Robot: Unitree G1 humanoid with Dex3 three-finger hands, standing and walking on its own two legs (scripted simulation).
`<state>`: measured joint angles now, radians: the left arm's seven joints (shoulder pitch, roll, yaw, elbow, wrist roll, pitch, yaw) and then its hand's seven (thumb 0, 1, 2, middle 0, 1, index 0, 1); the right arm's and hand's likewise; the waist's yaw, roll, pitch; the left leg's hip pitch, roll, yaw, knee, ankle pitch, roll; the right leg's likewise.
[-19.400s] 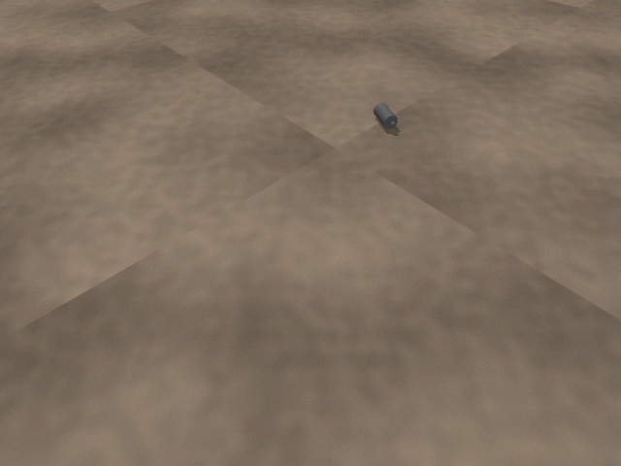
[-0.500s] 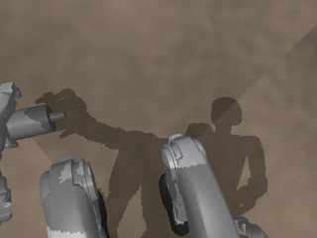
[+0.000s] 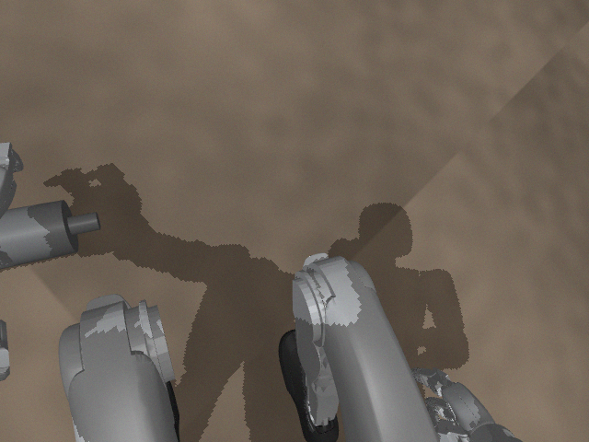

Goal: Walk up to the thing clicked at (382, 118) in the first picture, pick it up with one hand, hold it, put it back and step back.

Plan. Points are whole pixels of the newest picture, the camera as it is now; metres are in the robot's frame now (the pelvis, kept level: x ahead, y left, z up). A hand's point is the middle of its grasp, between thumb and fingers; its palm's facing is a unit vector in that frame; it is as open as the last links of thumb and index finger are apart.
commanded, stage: rest palm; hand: left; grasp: from above
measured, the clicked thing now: (29, 234) +0.44 +0.31 -0.27
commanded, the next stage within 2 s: close in 0.60 s
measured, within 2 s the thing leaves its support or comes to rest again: neither
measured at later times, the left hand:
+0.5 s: hand (0, 235) +0.43 +0.34 -0.23, palm faces -0.45 -0.12 -0.88, open 14.2 cm
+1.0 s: hand (10, 236) +0.43 +0.33 -0.25, palm faces -0.42 -0.11 -0.90, open 13.3 cm
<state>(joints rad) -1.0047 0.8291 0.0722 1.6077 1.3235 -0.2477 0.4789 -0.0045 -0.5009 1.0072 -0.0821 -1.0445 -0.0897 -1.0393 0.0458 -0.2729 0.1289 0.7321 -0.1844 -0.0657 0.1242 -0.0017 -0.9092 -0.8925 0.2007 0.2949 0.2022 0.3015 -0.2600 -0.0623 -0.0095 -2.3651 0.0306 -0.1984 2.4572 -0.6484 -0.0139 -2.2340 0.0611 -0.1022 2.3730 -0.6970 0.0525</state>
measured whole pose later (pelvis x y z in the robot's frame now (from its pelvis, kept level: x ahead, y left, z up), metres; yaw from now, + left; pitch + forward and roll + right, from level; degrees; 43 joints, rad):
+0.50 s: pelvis +0.01 +0.00 -0.02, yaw -2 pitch +29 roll -11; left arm -0.90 0.92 0.18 1.60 1.30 -0.30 0.55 0.00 -0.53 1.00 -0.07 -0.98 -0.07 -0.99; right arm 0.08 -0.29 0.18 0.76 -0.26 -0.13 0.20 0.00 -0.90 -0.89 0.20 0.30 0.20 0.30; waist -0.28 -0.09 0.08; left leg -2.37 0.04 -0.25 2.55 -0.70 -0.03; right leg -2.24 0.08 -0.14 2.43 -0.72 0.06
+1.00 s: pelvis +0.01 +0.00 -0.02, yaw -4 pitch +28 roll -13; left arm -0.93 0.93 0.15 1.68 1.32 -0.27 0.65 0.00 -0.38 0.93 -0.14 -1.01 -0.16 -0.99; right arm 0.03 -0.30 0.21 0.76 -0.28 -0.19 0.24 0.00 -0.90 -0.89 0.20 0.30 0.20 0.30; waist -0.29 -0.12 0.10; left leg -2.37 0.04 -0.27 2.56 -0.71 -0.02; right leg -2.23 0.09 -0.15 2.43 -0.72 0.06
